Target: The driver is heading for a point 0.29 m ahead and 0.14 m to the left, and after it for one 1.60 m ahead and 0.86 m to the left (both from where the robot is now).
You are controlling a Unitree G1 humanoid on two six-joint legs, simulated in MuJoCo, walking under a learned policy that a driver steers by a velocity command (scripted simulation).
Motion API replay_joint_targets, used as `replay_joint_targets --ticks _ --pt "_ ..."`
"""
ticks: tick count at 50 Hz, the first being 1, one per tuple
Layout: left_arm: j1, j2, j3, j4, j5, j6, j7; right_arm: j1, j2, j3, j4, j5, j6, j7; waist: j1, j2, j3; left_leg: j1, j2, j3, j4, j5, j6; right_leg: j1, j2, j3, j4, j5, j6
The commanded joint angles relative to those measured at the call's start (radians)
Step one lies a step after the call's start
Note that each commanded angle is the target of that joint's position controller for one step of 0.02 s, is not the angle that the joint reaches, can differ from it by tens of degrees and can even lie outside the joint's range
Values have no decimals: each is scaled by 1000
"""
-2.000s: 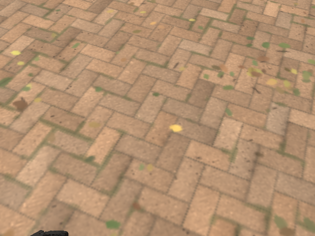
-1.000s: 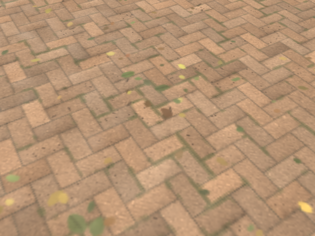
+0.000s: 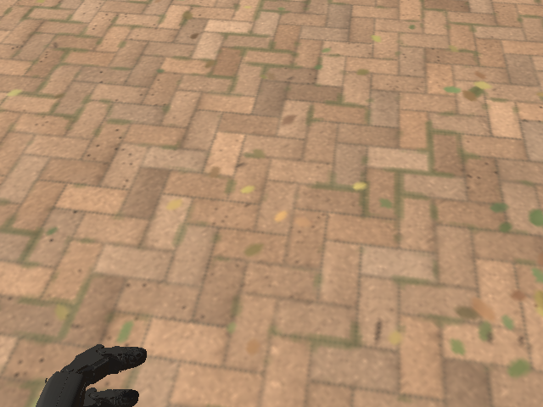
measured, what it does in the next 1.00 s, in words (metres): walks ahead, turning left: right foot, then left foot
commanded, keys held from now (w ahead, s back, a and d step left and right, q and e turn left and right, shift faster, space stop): w+q+shift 0.12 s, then q+shift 0.86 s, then shift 0.02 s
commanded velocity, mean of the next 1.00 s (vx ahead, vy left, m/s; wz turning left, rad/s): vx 0.35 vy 0.00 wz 0.78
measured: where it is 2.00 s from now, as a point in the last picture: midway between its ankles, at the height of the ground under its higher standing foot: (248, 389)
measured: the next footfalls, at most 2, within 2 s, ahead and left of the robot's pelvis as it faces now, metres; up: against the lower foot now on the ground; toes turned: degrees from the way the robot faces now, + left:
right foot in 0.16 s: +0.37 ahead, -0.16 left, +0.00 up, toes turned +7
left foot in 0.54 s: +0.53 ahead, +0.14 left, +0.00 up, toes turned +27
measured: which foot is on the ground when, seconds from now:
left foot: down 0.00-0.14, up 0.16-0.52, down 0.54-1.00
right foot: up 0.00-0.14, down 0.16-0.54, up 0.56-1.00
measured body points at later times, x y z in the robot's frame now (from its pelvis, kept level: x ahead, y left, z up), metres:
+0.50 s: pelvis +0.36 -0.01 -0.01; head +0.39 +0.03 +0.44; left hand +0.34 +0.31 -0.13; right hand +0.65 -0.21 -0.07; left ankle +0.49 +0.13 -0.71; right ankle +0.33 -0.16 -0.74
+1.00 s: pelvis +0.51 +0.01 +0.00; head +0.53 +0.04 +0.44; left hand +0.41 +0.33 -0.10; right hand +0.86 -0.05 -0.06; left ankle +0.49 +0.12 -0.74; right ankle +0.66 -0.03 -0.73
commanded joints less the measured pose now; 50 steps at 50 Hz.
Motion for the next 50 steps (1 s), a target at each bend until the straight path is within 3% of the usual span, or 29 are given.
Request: replay_joint_targets --ticks 1,3,5,6,7,8,9,10,11,12,13,14,15,17,20,24,26,27,28,29,30,31,32,34,36,40,43,47,50 --pt "-138 36 3 -100 2 -38 -21 -103 -158 -23 -94 19 -22 -15 64 47 156 -307 247 -183 -247 180 184 215 27 -27 -221 207 31" --pt "-161 63 20 -104 -8 -47 -25 -65 -173 -23 -74 23 -4 -18 62 74 141 -217 265 -177 -214 250 167 285 62 -32 -316 207 37" --pt "-89 119 52 -94 -15 -50 -15 -44 -190 -21 -54 11 13 -18 117 139 58 -95 279 -173 -51 592 132 392 102 -40 -345 100 17" --pt "29 161 77 -74 -20 -47 -4 -43 -212 -23 -45 -4 24 -17 193 180 -34 -86 260 -155 123 780 112 540 132 -62 -336 9 -3" --pt "203 188 95 -41 -15 -38 9 -75 -215 -21 -51 -16 33 -19 305 208 -127 -220 217 -129 384 810 64 785 96 -56 -307 2 -14" --pt "403 278 118 -9 12 -24 31 -61 -122 4 -96 -52 29 -25 344 64 -322 -452 138 -123 752 463 17 1118 -149 188 -238 9 -50" --pt "402 340 121 3 52 -22 13 118 58 48 -121 -1 12 -23 205 -332 -562 -688 18 -157 1096 -237 -23 1320 -394 701 -422 -43 -215" --pt "373 222 100 -6 42 -16 13 2 -69 19 -129 33 12 -30 237 -249 -486 -769 71 -180 1183 -214 -35 1221 -348 697 -505 30 -198" --pt "318 153 84 8 26 -13 18 -124 -118 -3 -158 39 22 -40 236 -178 -294 -840 107 -125 1193 -177 -42 1085 -324 463 -467 236 -173" --pt "265 115 75 23 21 -10 19 -175 -120 -8 -162 20 34 -47 206 -69 -199 -816 147 -98 1151 -133 -49 927 -284 302 -461 444 -160" --pt "214 83 72 35 23 -7 22 -195 -118 -18 -168 4 51 -45 167 -58 -141 -769 173 -86 1095 -115 -53 796 -241 185 -483 482 -145" --pt "167 74 72 44 33 -10 26 -172 -87 -21 -175 10 73 -37 119 -95 -110 -697 198 -89 1063 -106 -54 684 -228 107 -527 464 -137" --pt "113 67 75 51 29 -14 30 -170 -57 -19 -187 20 95 -33 89 -107 -78 -660 214 -82 1010 -120 -57 601 -232 57 -578 407 -142" --pt "18 95 86 57 15 -22 39 -235 -34 -14 -228 11 116 -25 62 -88 7 -647 227 -62 846 -60 -65 487 -242 -35 -656 403 -148" --pt "-35 150 105 64 -8 -21 53 -239 -56 -21 -222 -13 121 11 54 -48 -48 -490 186 -14 560 288 -30 509 -173 -198 -640 383 -109" --pt "-25 208 126 82 -44 -5 54 -272 -147 -56 -251 -14 142 49 47 -19 -59 -410 129 52 448 294 30 611 -191 -255 -507 422 -65" --pt "-23 218 133 82 -59 18 51 -177 -213 -94 -239 -15 142 43 -14 16 -102 -262 50 112 393 253 84 605 -165 -287 -261 500 -23" --pt "0 188 123 78 -48 30 48 -77 -255 -119 -214 -13 138 27 -58 88 -126 -110 14 79 336 304 122 508 -114 -278 -30 340 19" --pt "82 74 91 71 13 43 39 -169 -333 -123 -234 3 132 4 66 412 -35 -92 147 -204 250 806 181 311 47 -278 274 -517 84" --pt "235 107 86 59 19 45 30 -273 -381 -110 -337 -49 102 15 168 457 -234 73 363 -758 134 593 428 81 198 -55 540 -685 121" --pt "171 199 97 57 1 41 28 -301 -323 -103 -373 -35 83 37 103 252 -294 67 375 -800 24 344 400 60 159 66 541 -583 93" --pt "98 204 98 41 -5 38 31 -317 -296 -95 -367 -17 72 36 106 179 -213 -1 337 -718 22 212 343 47 138 75 473 -494 67" --pt "69 184 95 53 13 41 44 -345 -265 -89 -365 0 75 27 124 79 -162 -77 289 -647 35 150 282 65 103 84 393 -428 60" --pt "33 188 98 61 20 53 49 -401 -236 -78 -387 -11 92 -4 147 85 -143 -213 230 -538 54 270 237 176 91 102 247 -368 58" --pt "30 151 91 77 20 58 45 -408 -243 -83 -394 -20 107 -27 150 80 -160 -241 187 -474 76 400 225 232 124 81 127 -336 82" --pt "10 117 84 88 6 72 45 -396 -252 -90 -396 -6 135 -54 133 86 -171 -262 161 -498 88 317 209 253 163 97 -16 -255 128" --pt "-11 117 88 86 3 75 46 -414 -237 -88 -400 -7 150 -55 120 148 -131 -316 124 -522 81 150 178 292 175 103 -106 -206 134" --pt "-15 133 99 81 0 55 39 -424 -226 -89 -404 -8 160 -42 103 211 -115 -305 107 -596 117 128 158 376 182 110 -268 -216 113" --pt "72 165 121 109 1 43 34 -448 -201 -79 -410 5 164 -37 141 200 -124 -331 53 -591 219 49 104 544 121 93 -527 -62 73"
